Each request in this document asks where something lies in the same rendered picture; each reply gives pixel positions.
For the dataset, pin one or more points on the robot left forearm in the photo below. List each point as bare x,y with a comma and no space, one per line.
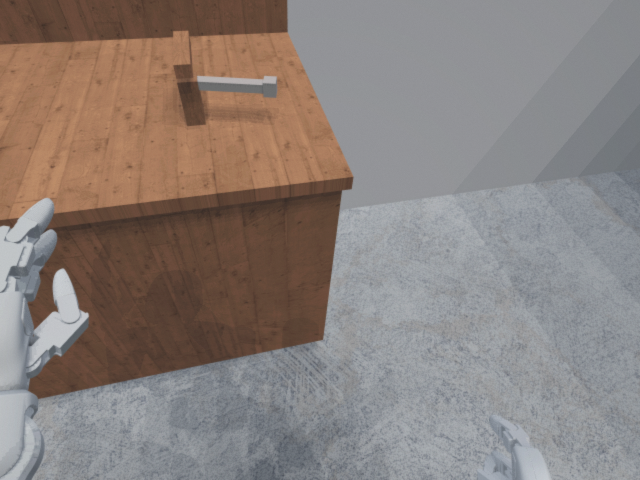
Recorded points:
21,442

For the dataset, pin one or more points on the right robot hand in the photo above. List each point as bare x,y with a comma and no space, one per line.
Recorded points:
526,463

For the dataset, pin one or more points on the tap lever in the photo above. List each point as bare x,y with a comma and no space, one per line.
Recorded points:
266,86

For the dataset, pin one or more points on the left robot hand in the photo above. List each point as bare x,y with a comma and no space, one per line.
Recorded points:
24,250

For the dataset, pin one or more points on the counter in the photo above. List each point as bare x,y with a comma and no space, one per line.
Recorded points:
195,226

